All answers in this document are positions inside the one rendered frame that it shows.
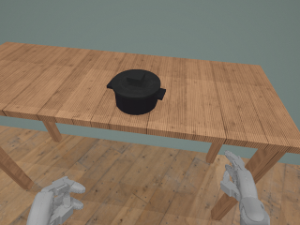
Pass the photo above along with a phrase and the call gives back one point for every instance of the pot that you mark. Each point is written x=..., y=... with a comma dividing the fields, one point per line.
x=137, y=106

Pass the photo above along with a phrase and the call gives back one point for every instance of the robot left hand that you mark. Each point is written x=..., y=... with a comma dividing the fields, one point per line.
x=47, y=210

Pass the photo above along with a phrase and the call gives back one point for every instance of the robot right forearm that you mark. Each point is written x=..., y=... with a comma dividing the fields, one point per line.
x=252, y=212

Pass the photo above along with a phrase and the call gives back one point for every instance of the knob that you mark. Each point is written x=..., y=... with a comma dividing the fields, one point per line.
x=135, y=77

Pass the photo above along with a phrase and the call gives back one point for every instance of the robot right hand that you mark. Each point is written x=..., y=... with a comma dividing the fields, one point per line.
x=242, y=184

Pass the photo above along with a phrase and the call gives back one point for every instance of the table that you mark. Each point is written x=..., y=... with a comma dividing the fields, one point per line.
x=205, y=101

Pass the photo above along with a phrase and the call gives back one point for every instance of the lid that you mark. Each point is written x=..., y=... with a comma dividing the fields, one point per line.
x=149, y=86

